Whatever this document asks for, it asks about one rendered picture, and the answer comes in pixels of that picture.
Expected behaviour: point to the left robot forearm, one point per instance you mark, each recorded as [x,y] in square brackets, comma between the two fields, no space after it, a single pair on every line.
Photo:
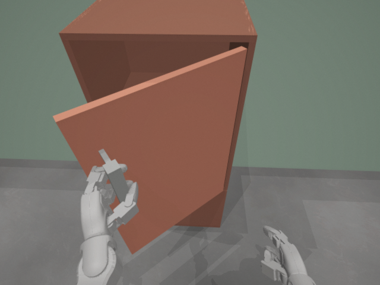
[99,264]

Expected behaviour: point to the right robot hand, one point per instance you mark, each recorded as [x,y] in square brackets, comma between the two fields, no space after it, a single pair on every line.
[281,265]

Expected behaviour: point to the cupboard door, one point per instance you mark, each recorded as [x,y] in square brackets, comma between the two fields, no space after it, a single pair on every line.
[173,132]

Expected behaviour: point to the left robot hand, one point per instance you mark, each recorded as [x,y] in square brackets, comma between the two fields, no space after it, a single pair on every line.
[95,205]

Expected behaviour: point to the handle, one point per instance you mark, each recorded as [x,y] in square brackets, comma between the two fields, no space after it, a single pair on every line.
[115,176]

